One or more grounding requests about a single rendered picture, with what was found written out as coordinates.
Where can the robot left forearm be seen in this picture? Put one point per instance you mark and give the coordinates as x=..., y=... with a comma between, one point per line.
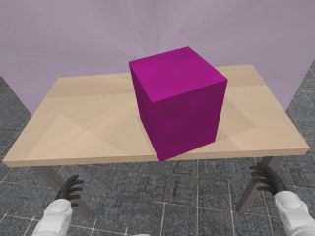
x=56, y=219

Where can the robot right hand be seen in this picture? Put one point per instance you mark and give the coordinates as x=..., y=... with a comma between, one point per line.
x=272, y=179

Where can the table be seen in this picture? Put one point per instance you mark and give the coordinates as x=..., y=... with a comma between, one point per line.
x=95, y=119

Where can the robot right forearm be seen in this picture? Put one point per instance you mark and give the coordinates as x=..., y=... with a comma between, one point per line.
x=294, y=214

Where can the carton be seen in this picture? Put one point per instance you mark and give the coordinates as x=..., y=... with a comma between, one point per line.
x=179, y=97

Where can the robot left hand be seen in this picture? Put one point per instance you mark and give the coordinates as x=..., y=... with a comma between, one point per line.
x=66, y=190

